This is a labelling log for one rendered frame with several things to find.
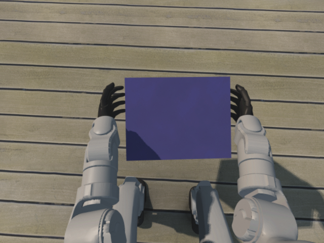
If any right robot forearm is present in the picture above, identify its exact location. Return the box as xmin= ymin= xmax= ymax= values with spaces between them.
xmin=233 ymin=115 xmax=298 ymax=239

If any robot right upper arm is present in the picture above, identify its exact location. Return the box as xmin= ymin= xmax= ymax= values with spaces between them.
xmin=232 ymin=197 xmax=315 ymax=243

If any robot left hand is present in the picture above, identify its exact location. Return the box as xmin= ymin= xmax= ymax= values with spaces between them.
xmin=98 ymin=83 xmax=126 ymax=118

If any robot thigh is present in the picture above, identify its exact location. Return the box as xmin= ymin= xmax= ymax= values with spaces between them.
xmin=112 ymin=182 xmax=145 ymax=243
xmin=191 ymin=186 xmax=234 ymax=243

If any robot left upper arm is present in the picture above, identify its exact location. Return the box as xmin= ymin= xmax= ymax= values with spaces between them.
xmin=64 ymin=208 xmax=127 ymax=243

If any carton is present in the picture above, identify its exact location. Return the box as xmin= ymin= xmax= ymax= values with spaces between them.
xmin=125 ymin=76 xmax=231 ymax=161

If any robot right thigh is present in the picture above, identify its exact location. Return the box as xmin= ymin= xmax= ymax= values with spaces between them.
xmin=191 ymin=186 xmax=234 ymax=243

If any robot left thigh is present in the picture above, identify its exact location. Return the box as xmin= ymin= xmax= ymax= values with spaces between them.
xmin=112 ymin=182 xmax=145 ymax=243

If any left robot forearm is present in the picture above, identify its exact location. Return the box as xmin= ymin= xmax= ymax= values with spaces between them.
xmin=64 ymin=116 xmax=120 ymax=242

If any robot right hand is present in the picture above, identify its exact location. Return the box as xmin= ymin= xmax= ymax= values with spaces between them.
xmin=230 ymin=84 xmax=254 ymax=122

